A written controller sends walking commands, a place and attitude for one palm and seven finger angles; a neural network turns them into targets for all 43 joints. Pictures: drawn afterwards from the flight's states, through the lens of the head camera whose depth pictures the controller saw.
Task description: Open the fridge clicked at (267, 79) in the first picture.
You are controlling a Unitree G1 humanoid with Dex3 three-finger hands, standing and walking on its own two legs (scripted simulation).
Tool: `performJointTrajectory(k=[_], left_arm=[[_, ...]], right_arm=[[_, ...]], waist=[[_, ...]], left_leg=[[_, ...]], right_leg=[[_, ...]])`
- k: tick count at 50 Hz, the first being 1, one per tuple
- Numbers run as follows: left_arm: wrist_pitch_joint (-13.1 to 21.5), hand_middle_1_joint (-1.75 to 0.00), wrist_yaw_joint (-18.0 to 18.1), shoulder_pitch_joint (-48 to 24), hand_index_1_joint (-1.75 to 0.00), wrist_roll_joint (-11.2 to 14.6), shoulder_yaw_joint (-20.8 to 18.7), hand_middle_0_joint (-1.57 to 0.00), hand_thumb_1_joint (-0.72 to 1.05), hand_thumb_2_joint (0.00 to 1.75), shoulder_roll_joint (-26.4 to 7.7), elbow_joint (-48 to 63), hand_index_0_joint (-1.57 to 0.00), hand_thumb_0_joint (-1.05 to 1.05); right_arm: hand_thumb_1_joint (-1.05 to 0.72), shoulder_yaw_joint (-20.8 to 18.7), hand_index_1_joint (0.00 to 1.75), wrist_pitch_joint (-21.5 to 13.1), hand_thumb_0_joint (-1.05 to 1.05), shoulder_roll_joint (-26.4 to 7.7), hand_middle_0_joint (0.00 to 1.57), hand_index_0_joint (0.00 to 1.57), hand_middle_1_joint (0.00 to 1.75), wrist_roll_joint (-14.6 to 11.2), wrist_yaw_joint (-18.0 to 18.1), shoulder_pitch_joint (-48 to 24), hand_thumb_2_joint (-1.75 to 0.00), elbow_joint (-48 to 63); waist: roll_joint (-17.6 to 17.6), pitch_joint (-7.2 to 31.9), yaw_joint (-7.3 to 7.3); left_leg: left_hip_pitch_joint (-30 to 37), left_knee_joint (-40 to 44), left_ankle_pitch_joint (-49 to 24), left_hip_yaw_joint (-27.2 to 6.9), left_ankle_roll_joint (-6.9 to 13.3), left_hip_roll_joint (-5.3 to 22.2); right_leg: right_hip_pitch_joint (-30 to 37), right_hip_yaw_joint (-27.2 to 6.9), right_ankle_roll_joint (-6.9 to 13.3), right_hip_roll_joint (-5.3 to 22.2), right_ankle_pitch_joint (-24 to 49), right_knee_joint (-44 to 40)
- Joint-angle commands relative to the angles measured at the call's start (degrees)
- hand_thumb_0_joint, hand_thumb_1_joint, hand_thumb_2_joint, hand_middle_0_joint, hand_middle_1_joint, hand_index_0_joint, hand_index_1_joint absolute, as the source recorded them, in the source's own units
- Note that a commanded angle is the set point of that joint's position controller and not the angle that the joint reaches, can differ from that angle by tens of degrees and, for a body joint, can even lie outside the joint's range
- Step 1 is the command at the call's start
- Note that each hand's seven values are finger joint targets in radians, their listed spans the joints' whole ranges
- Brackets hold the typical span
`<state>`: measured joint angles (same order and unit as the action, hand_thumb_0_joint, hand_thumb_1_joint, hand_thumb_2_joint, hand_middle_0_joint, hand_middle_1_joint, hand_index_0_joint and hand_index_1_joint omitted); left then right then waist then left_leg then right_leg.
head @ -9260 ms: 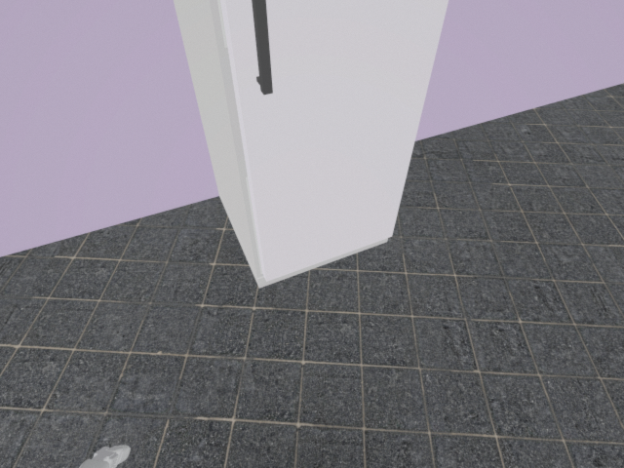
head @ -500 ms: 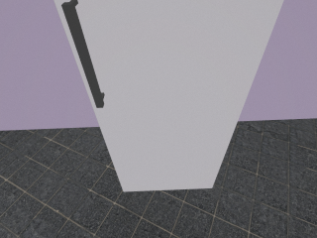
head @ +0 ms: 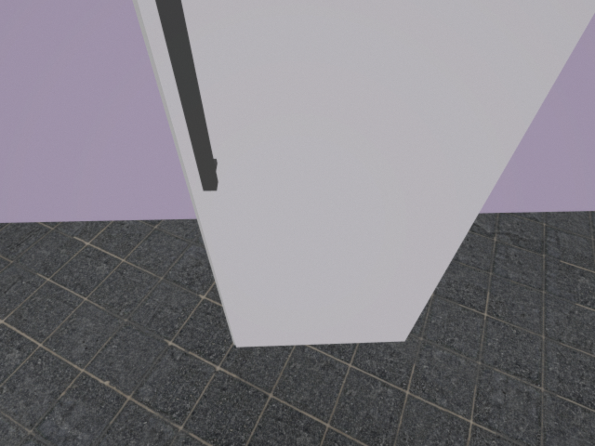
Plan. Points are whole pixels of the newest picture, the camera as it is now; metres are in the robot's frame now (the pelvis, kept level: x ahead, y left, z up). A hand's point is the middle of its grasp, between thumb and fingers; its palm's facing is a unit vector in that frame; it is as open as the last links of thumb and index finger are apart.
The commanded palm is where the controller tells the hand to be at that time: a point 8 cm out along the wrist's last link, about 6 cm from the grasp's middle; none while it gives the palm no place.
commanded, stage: come to a stop and stand still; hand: left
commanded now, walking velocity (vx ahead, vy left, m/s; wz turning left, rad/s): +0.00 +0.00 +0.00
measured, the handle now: (193, 92) +0.49 +0.17 +0.23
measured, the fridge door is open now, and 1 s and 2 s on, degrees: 0 0 0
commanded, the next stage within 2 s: look again from close up in 0.34 s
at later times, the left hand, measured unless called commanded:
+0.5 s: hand out of the picture +0.00 +0.20 -0.16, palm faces -0.04 -0.97 -0.24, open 7.4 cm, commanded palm none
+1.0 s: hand out of the picture +0.04 +0.18 -0.16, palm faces -0.05 -0.96 -0.27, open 7.4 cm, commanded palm none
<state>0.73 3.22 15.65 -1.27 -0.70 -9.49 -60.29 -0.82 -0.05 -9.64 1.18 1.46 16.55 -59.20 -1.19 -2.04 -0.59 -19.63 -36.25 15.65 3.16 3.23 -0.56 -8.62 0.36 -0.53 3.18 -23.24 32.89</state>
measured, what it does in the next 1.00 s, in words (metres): stands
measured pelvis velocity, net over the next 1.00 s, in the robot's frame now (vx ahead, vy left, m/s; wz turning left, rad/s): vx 0.00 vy -0.03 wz -0.03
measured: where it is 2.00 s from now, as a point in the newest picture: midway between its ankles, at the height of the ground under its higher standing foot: outside the picture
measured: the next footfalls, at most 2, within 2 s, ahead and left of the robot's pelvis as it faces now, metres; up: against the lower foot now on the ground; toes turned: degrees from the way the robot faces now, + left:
none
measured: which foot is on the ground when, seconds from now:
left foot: down 0.00-1.00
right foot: down 0.00-1.00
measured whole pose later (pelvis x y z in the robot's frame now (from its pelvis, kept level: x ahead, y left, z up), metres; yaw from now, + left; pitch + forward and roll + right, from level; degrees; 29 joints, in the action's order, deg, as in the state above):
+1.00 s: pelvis +0.00 -0.03 +0.01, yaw -2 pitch -1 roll +0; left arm 0.9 1.1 13.0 -1.1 0.6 -14.8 -61.1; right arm -0.1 -0.6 -14.4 0.9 0.2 10.2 -61.9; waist 0.4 -2.3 -0.2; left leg -15.4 -26.3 10.3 3.6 0.2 1.4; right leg -6.6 -0.4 -0.9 1.2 -18.9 26.1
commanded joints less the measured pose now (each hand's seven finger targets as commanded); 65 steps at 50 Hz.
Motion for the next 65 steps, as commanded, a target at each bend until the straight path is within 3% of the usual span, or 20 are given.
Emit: performJointTrajectory(k=[1, 4, 6, 10, 15, 18, 26, 27, 32, 46, 58, 65], left_arm=[[0.04, -0.3, -0.37, 4.61, -0.3, -0.06, -0.07, -0.2, 0.9, 0.9, -5.0, 2.16, -0.2, 0.0], [-0.35, -0.3, -0.47, 4.8, -0.3, -0.09, -0.38, -0.2, 0.9, 0.9, -6.17, 3.06, -0.2, 0.0], [-0.44, -0.3, -0.62, 5.37, -0.3, -0.21, -0.28, -0.2, 0.9, 0.9, -6.68, 3.11, -0.2, 0.0], [0.08, -0.3, -0.93, 5.14, -0.3, -0.14, -0.32, -0.2, 0.9, 0.9, -8.47, 3.15, -0.2, 0.0], [0.33, -0.3, -1.03, 4.45, -0.3, 0.0, -0.32, -0.2, 0.9, 0.9, -9.74, 3.17, -0.2, 0.0], [0.32, -0.3, -1.04, 4.16, -0.3, -0.11, -0.49, -0.2, 0.9, 0.9, -10.58, 3.05, -0.2, 0.0], [0.27, -0.3, -1.33, 3.49, -0.3, -0.05, -0.29, -0.2, 0.9, 0.9, -11.27, 1.81, -0.2, 0.0], [0.48, -0.3, -1.31, 3.45, -0.3, -0.13, -0.26, -0.2, 0.9, 0.9, -11.78, 1.96, -0.2, 0.0], [0.76, -0.3, -1.43, 2.7, -0.3, -0.04, -0.3, -0.2, 0.9, 0.9, -12.64, 1.72, -0.2, 0.0], [0.83, -0.3, -1.73, -0.44, -0.3, 0.33, -0.41, -0.2, 0.9, 0.9, -14.09, 1.68, -0.2, 0.0], [0.97, -0.3, -1.75, -1.53, -0.3, 0.35, -0.78, -0.2, 0.9, 0.9, -14.76, 1.68, -0.2, 0.0], [0.93, -0.3, -1.77, -1.48, -0.3, 0.42, -0.74, -0.2, 0.9, 0.9, -14.6, 1.37, -0.2, 0.0]], right_arm=[[-0.9, -1.0, 0.3, -0.67, 0.0, -5.84, 0.2, 0.2, 0.3, -0.39, -0.45, 0.67, -0.9, 4.12], [-0.9, -1.25, 0.3, -1.01, 0.0, -7.73, 0.2, 0.2, 0.3, -0.17, -0.56, 0.7, -0.9, 3.82], [-0.9, -1.46, 0.3, -1.02, 0.0, -8.87, 0.2, 0.2, 0.3, -0.26, -0.6, -0.8, -0.9, 4.31], [-0.9, -1.37, 0.3, -1.49, 0.0, -9.53, 0.2, 0.2, 0.3, -0.4, -0.64, -2.21, -0.9, 4.58], [-0.9, -1.4, 0.3, -1.82, 0.0, -10.22, 0.2, 0.2, 0.3, -0.5, -0.63, -2.85, -0.9, 4.1], [-0.9, -1.53, 0.3, -1.95, 0.0, -11.05, 0.2, 0.2, 0.3, -0.61, -0.56, -3.55, -0.9, 3.86], [-0.9, -1.5, 0.3, -1.65, 0.0, -11.78, 0.2, 0.2, 0.3, -0.69, -0.67, -5.12, -0.9, 2.8], [-0.9, -1.56, 0.3, -1.62, 0.0, -11.65, 0.2, 0.2, 0.3, -0.79, -0.7, -5.31, -0.9, 2.65], [-0.9, -1.42, 0.3, -1.69, 0.0, -12.23, 0.2, 0.2, 0.3, -0.78, -0.74, -5.77, -0.9, 2.06], [-0.9, -1.01, 0.3, -1.58, 0.0, -13.42, 0.2, 0.2, 0.3, -0.58, -0.73, -6.69, -0.9, 0.4], [-0.9, -0.78, 0.3, -1.75, 0.0, -13.91, 0.2, 0.2, 0.3, -0.55, -0.48, -7.22, -0.9, -0.44], [-0.9, -0.63, 0.3, -1.57, 0.0, -13.69, 0.2, 0.2, 0.3, -0.56, -0.37, -7.73, -0.9, -0.8]], waist=[[3.47, -3.82, 0.39], [-1.19, -1.12, 0.63], [-1.2, -1.21, 1.28], [0.64, 0.52, 1.36], [0.34, 2.86, 0.78], [0.02, 2.97, 0.92], [0.1, 0.84, 0.81], [1.46, 0.46, 0.98], [1.94, 1.11, 0.91], [1.52, 0.93, 0.75], [1.74, 3.04, 0.93], [2.3, 2.65, 0.93]], left_leg=[[1.72, 13.18, 2.19, -8.82, 0.0, 5.86], [3.9, 17.02, 2.03, -11.07, 0.49, 7.67], [3.49, 19.0, 4.89, -11.67, 0.76, 8.3], [5.57, 16.9, -0.82, -9.29, 0.52, 7.28], [9.56, 14.88, -7.49, -7.43, 0.24, 7.05], [9.7, 14.38, -10.19, -7.22, 0.3, 7.17], [8.71, 15.58, -4.21, -6.88, -0.23, 7.01], [8.46, 14.75, -5.11, -6.56, -0.2, 6.84], [9.32, 13.75, -7.09, -5.9, -0.55, 6.7], [9.74, 13.76, -9.3, -5.39, -1.51, 6.93], [11.46, 12.86, -15.67, -4.76, -1.73, 7.4], [12.0, 12.86, -15.87, -4.71, -1.95, 7.37]], right_leg=[[-8.13, -2.3, 3.02, 0.92, 0.5, -7.4], [-6.89, -0.32, 1.98, -0.18, 2.02, -4.38], [-6.59, -0.12, 1.79, -0.09, 2.28, -4.66], [-5.66, -1.91, 2.11, 1.19, 5.85, -7.08], [-5.65, -2.72, 1.73, 1.95, 9.26, -8.01], [-4.83, -2.42, 1.39, 2.0, 10.63, -8.02], [-5.81, -3.34, 1.54, 2.45, 7.93, -10.32], [-5.54, -3.59, 1.67, 2.59, 8.92, -10.77], [-5.44, -4.47, 1.93, 2.96, 10.13, -11.46], [-5.23, -5.07, 2.21, 3.1, 10.71, -12.57], [-2.61, -4.74, 2.15, 3.27, 18.28, -11.95], [-2.49, -4.77, 2.11, 3.31, 19.19, -12.63]])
